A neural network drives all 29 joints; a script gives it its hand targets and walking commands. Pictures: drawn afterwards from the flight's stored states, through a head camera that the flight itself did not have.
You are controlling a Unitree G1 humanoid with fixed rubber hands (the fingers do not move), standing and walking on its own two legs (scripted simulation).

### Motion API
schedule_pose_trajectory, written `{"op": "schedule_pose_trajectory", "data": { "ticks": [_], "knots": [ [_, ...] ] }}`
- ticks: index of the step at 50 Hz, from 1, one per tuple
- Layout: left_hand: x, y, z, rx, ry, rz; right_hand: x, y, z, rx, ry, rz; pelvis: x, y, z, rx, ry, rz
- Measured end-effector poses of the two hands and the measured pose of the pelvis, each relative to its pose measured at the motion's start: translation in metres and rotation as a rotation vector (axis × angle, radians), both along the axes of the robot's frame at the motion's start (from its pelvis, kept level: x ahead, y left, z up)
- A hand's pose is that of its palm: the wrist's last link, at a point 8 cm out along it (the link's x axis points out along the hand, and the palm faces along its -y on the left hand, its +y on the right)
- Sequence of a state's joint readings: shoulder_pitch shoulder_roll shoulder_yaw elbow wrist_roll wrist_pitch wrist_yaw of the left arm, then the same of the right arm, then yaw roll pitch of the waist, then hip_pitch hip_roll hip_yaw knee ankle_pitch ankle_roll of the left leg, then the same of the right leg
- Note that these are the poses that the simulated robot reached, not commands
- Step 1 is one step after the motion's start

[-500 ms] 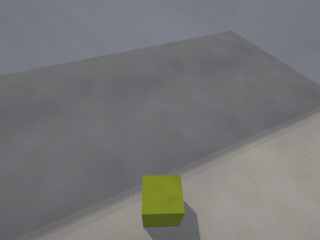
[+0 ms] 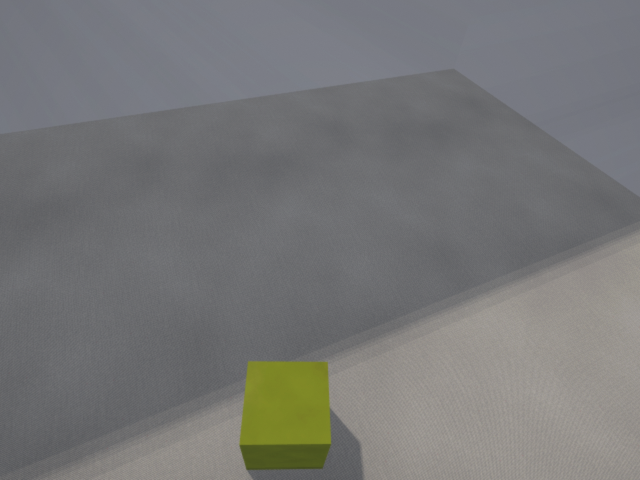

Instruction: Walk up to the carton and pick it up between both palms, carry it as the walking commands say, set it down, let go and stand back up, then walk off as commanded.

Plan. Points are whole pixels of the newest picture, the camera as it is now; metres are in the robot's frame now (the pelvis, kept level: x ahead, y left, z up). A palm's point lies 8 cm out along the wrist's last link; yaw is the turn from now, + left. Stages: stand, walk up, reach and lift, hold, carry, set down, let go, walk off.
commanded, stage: walk up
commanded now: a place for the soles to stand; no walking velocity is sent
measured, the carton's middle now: (286, 416) +0.41 +0.05 -0.62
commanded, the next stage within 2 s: none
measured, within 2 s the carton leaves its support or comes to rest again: neither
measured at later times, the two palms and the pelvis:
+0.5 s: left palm out of the picture +0.10 +0.30 -0.07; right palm (546, 476) +0.17 -0.30 -0.09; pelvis +0.03 -0.02 +0.03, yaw +4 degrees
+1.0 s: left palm out of the picture +0.06 +0.30 -0.10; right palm out of the picture +0.09 -0.29 -0.07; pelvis +0.00 +0.00 +0.04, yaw +2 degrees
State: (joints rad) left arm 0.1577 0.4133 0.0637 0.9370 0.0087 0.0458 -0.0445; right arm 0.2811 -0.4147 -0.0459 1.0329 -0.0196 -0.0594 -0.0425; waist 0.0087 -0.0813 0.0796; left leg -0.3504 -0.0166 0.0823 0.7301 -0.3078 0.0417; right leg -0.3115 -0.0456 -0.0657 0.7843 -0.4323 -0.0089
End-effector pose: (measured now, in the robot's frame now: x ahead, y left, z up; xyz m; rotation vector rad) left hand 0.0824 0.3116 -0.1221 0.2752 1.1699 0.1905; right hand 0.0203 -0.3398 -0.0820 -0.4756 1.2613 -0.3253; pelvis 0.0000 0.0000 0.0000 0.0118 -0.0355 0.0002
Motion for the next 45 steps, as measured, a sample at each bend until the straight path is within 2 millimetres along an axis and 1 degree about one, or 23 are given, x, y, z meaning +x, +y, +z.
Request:
{"op": "schedule_pose_trajectory", "data": {
  "ticks": [4, 7, 9, 12, 15, 17, 20, 24, 29, 38, 45],
  "knots": [
    [0.008, -0.019, -0.002, -0.016, 0.017, 0.012, 0.034, 0.014, -0.005, 0.071, -0.050, 0.041, 0.013, -0.011, 0.005, 0.009, 0.004, 0.000],
    [0.013, -0.033, 0.005, -0.019, 0.010, 0.002, 0.064, 0.022, -0.008, 0.124, -0.076, 0.065, 0.020, -0.018, 0.011, -0.005, 0.012, 0.014],
    [0.015, -0.037, 0.011, -0.012, 0.010, 0.004, 0.084, 0.027, -0.009, 0.152, -0.100, 0.084, 0.024, -0.020, 0.014, -0.003, 0.018, 0.019],
    [0.019, -0.038, 0.022, 0.012, 0.005, 0.020, 0.111, 0.030, -0.011, 0.183, -0.134, 0.109, 0.028, -0.021, 0.018, -0.005, 0.019, 0.031],
    [0.022, -0.033, 0.034, 0.047, -0.007, 0.035, 0.133, 0.031, -0.013, 0.202, -0.158, 0.123, 0.029, -0.021, 0.021, -0.010, 0.017, 0.040],
    [0.022, -0.028, 0.041, 0.070, -0.013, 0.046, 0.143, 0.033, -0.013, 0.210, -0.167, 0.130, 0.029, -0.021, 0.023, -0.010, 0.014, 0.046],
    [0.021, -0.021, 0.048, 0.094, -0.021, 0.066, 0.151, 0.036, -0.012, 0.218, -0.168, 0.143, 0.029, -0.021, 0.025, -0.008, 0.009, 0.055],
    [0.017, -0.016, 0.052, 0.099, -0.028, 0.084, 0.153, 0.040, -0.009, 0.221, -0.156, 0.156, 0.027, -0.021, 0.028, -0.008, 0.002, 0.061],
    [0.009, -0.018, 0.047, 0.071, -0.020, 0.088, 0.145, 0.042, -0.002, 0.210, -0.142, 0.154, 0.022, -0.018, 0.031, -0.010, -0.010, 0.062],
    [-0.006, -0.027, 0.032, -0.004, 0.005, 0.066, 0.111, 0.043, 0.012, 0.172, -0.114, 0.118, 0.012, -0.009, 0.036, -0.016, -0.024, 0.054],
    [-0.016, -0.022, 0.025, -0.027, 0.035, 0.052, 0.083, 0.046, 0.016, 0.155, -0.083, 0.084, 0.006, -0.001, 0.037, -0.017, -0.018, 0.046]
  ]
}}
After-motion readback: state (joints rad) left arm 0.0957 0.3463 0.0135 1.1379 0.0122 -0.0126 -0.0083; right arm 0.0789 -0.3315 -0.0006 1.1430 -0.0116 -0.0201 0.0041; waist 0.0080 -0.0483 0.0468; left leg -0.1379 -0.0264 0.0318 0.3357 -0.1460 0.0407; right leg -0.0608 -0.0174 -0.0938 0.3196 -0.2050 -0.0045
